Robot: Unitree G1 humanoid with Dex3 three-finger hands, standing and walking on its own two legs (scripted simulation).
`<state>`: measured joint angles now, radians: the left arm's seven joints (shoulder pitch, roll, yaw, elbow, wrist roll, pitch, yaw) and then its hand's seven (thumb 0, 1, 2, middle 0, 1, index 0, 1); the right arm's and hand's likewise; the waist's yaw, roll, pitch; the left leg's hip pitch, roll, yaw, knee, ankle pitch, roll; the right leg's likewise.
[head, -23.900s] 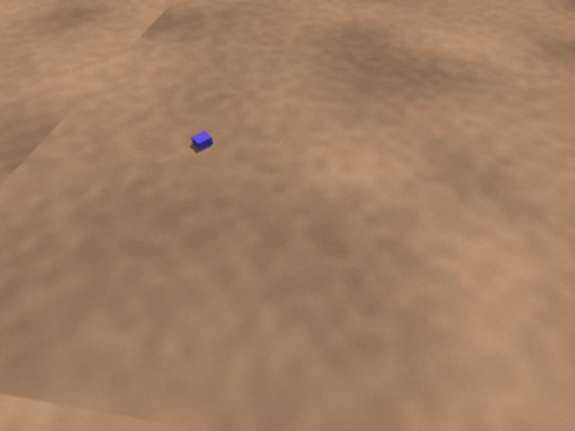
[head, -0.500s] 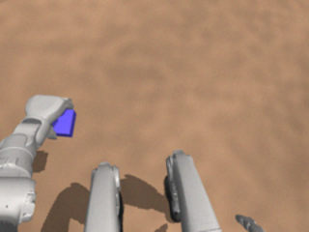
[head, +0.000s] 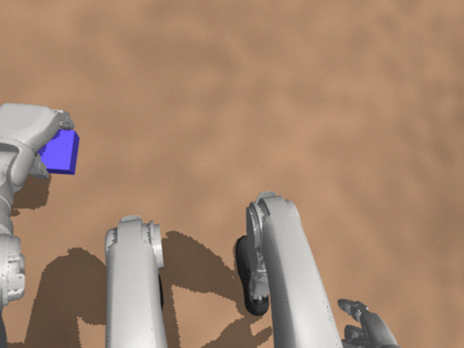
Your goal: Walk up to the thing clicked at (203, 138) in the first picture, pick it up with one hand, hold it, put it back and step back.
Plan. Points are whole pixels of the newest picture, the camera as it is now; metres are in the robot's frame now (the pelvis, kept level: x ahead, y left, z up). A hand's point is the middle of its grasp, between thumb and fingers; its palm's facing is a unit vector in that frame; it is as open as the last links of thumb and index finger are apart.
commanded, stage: crouch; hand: left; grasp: from above
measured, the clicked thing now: (49, 151) +0.46 +0.27 -0.21
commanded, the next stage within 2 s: lower in 0.76 s
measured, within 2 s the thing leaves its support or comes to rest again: neither
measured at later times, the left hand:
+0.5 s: hand (46, 149) +0.47 +0.28 -0.22, palm faces -0.49 +0.04 -0.87, open 10.1 cm
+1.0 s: hand (48, 150) +0.47 +0.29 -0.25, palm faces -0.51 +0.02 -0.86, open 10.1 cm
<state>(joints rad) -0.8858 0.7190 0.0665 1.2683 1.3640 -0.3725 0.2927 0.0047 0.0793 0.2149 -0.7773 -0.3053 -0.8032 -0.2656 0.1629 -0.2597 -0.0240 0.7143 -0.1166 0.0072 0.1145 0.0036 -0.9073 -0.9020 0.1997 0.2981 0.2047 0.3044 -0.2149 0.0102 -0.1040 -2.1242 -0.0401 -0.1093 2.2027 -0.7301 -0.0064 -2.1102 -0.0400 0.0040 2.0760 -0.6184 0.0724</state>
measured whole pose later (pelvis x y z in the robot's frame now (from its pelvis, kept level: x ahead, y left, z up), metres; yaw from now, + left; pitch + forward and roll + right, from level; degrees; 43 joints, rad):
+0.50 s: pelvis -0.01 +0.00 -0.05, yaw -2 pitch +35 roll -10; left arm -0.99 0.83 0.09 1.42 1.44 -0.42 0.35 0.00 0.05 0.26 -0.79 -0.30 -0.81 -0.26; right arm 0.18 -0.26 0.04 0.73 -0.15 0.02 0.14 0.00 -0.91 -0.90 0.20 0.30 0.20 0.30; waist -0.27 -0.01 -0.05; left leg -2.27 -0.05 -0.13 2.38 -0.73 0.00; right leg -2.24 -0.03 0.00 2.22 -0.61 0.07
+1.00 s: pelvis +0.00 +0.01 -0.07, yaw -3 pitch +35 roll -12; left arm -1.02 0.88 0.09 1.47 1.45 -0.44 0.35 0.00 0.00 0.27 -0.85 -0.29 -0.87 -0.25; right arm 0.17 -0.28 0.08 0.69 -0.17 0.02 0.15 0.00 -0.92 -0.90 0.20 0.30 0.20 0.30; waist -0.29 -0.02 -0.02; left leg -2.31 -0.06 -0.14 2.44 -0.73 0.01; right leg -2.26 -0.03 -0.01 2.26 -0.62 0.06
